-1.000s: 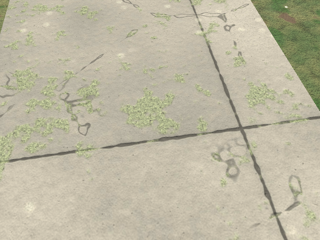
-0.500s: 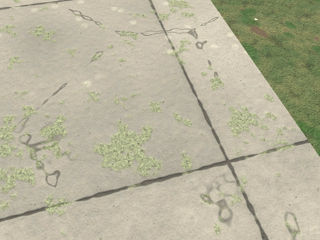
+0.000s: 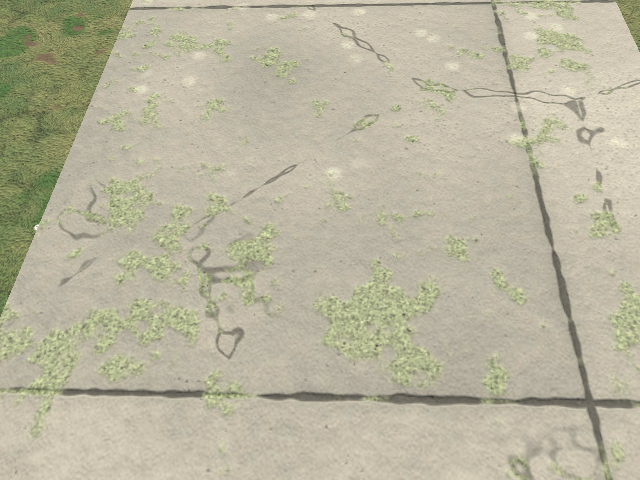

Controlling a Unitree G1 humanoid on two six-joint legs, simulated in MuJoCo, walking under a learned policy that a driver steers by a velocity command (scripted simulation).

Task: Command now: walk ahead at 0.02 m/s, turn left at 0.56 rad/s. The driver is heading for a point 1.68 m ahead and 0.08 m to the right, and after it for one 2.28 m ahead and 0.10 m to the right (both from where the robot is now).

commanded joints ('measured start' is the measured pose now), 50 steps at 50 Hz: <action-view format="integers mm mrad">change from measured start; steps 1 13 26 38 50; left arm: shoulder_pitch -19 -27 41 -13 34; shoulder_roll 204 176 109 167 129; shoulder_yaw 60 57 19 37 40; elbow -55 -13 45 -29 -71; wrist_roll -6 -17 -22 -31 -41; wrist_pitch -3 10 7 0 53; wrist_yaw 2 7 -15 -7 -64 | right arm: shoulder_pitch -38 -31 -86 6 -55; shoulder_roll -45 -107 -34 -52 -143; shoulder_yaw -2 -10 37 -16 -37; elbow -104 -114 -19 -8 1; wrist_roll -3 -28 -38 -39 -1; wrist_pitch -12 -61 -67 -41 -51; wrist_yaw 15 13 11 -25 -20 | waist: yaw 23 -20 2 -38 4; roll -211 86 81 -54 102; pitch -147 -129 -86 -88 -142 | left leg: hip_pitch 30 401 275 363 358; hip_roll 23 241 177 89 286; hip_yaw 48 -230 -170 -21 107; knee -128 -633 -648 -542 -539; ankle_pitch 17 613 323 163 527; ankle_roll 10 341 310 214 266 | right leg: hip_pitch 157 -383 27 -213 -41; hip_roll -251 -33 -16 -26 21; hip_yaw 132 100 56 240 -54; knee -88 718 82 149 176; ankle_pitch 436 -294 -38 42 -80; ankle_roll -218 78 72 -34 23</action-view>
